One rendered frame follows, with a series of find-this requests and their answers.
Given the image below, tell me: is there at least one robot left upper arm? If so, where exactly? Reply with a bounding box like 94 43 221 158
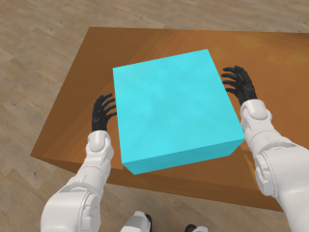
41 191 101 232

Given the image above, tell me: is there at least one carton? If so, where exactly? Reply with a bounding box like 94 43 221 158
113 49 245 175

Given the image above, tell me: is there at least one robot right upper arm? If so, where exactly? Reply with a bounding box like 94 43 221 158
254 146 309 232

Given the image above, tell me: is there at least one left robot forearm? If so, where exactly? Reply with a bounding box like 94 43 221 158
41 130 114 231

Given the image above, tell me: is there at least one robot right hand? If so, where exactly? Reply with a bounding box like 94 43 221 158
221 65 258 105

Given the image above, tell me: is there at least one pedestal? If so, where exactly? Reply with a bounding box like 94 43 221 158
30 26 309 213

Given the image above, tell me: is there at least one left robot thigh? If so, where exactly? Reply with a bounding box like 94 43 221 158
120 216 151 232

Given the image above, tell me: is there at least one right robot forearm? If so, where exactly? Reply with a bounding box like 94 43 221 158
239 99 309 159

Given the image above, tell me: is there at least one robot left hand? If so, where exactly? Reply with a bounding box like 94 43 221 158
92 93 117 132

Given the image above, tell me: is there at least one robot left shin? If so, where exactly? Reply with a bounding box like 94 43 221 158
134 211 147 219

